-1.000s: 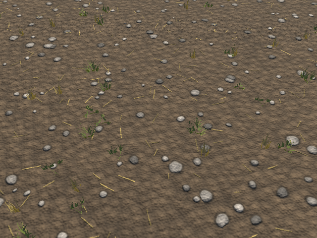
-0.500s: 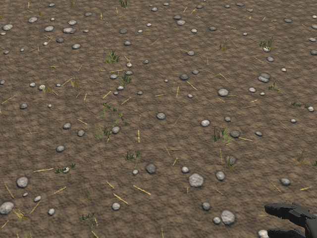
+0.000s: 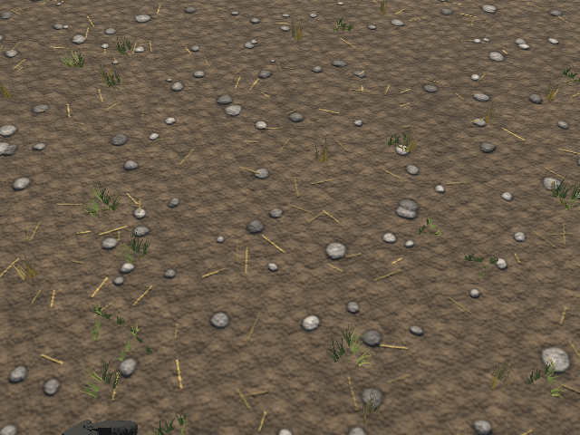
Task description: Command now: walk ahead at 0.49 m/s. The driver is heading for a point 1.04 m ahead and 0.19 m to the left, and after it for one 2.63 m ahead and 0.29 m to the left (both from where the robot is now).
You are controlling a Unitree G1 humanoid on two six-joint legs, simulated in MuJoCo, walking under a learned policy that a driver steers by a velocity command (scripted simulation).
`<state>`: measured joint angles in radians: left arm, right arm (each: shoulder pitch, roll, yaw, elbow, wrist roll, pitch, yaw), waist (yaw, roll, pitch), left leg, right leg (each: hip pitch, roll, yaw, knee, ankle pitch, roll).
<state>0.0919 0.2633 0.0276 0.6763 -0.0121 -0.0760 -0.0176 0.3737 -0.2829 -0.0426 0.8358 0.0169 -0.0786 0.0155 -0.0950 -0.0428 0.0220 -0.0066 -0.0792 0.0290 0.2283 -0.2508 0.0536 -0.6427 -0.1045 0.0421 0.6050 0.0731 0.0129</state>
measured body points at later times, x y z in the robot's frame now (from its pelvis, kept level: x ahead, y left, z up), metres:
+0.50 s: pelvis +0.27 -0.04 +0.00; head +0.30 -0.04 +0.45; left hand +0.29 +0.24 -0.12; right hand +0.48 -0.28 -0.09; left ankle +0.46 +0.12 -0.70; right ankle +0.21 -0.14 -0.74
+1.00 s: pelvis +0.42 +0.00 -0.01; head +0.42 -0.01 +0.44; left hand +0.50 +0.27 -0.13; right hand +0.54 -0.25 -0.14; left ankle +0.48 +0.10 -0.74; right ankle +0.43 -0.15 -0.74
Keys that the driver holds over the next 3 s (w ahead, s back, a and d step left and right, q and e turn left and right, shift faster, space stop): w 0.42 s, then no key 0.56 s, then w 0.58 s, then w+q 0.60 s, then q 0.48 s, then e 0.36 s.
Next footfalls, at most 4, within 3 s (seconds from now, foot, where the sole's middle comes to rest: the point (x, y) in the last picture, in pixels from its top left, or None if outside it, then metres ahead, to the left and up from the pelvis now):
0.12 right None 0.24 -0.14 -0.78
0.60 left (236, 422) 0.52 0.10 -0.78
0.94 right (347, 432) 0.47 -0.15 -0.78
1.66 right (327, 292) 0.84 -0.16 -0.78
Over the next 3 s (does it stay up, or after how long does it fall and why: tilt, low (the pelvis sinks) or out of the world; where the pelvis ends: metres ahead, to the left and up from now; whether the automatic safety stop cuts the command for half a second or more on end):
stays up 1.15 0.07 0.00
